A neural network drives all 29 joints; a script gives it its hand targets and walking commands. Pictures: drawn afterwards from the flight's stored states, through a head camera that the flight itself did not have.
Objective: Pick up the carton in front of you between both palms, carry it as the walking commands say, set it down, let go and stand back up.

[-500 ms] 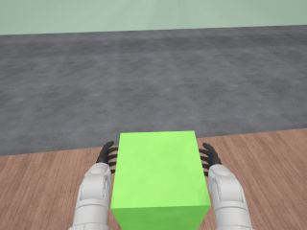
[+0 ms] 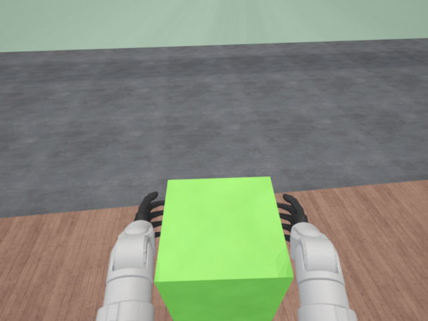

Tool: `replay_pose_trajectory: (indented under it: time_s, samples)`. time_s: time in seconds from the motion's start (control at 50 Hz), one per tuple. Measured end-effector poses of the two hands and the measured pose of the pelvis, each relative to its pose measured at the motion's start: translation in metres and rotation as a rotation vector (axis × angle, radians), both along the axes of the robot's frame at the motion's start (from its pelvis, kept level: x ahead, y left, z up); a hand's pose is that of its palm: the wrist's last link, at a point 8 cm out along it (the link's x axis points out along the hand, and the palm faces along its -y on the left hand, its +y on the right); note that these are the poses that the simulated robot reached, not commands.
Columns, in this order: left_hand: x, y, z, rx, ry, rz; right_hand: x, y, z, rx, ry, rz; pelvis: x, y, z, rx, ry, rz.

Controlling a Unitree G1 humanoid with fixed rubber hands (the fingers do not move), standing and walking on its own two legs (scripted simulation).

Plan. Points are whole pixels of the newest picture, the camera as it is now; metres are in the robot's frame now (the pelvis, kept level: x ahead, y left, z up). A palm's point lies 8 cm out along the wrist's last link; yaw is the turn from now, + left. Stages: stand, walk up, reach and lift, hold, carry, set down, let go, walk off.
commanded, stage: hold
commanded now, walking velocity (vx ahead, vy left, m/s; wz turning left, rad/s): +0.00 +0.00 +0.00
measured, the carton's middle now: (221, 252) +0.29 +0.00 -0.02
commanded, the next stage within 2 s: carry in 0.24 s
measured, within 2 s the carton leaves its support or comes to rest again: neither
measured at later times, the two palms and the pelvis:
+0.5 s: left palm (134, 206) +0.34 +0.17 +0.07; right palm (282, 204) +0.34 -0.12 +0.07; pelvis +0.06 +0.02 -0.01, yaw +0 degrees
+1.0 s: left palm (146, 135) +0.57 +0.20 +0.08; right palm (256, 131) +0.58 -0.10 +0.09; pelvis +0.31 +0.03 -0.01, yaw +2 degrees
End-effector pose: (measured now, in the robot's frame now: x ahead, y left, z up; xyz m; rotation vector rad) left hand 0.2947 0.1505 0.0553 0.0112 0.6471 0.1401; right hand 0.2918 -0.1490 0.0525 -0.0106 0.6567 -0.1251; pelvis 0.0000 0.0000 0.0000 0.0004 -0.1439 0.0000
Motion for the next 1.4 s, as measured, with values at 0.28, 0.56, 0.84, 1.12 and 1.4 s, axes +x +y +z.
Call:
replay_pose_trajectory:
  time_s: [0.28,0.56,0.84,1.12,1.4]
  samples:
    - [0.005,0.000,-0.001,0.010,0.003,-0.008,0.006,0.000,-0.001,-0.012,0.004,0.009,0.010,-0.001,-0.001,-0.002,0.048,0.004]
    - [0.063,0.027,0.023,-0.019,0.000,0.014,0.065,0.028,0.024,0.009,0.001,-0.007,0.076,0.019,-0.002,-0.015,0.211,-0.010]
    - [0.171,0.012,0.025,-0.058,0.078,0.067,0.182,0.013,0.029,0.051,0.082,-0.018,0.208,0.004,-0.001,-0.011,0.240,0.044]
    - [0.365,0.065,0.008,-0.089,0.073,0.058,0.368,0.066,0.014,0.032,0.075,-0.033,0.386,0.060,-0.021,0.015,0.215,-0.007]
    - [0.559,0.059,0.044,-0.080,-0.017,0.012,0.551,0.059,0.049,0.044,-0.017,-0.074,0.556,0.065,0.000,-0.020,0.223,0.002]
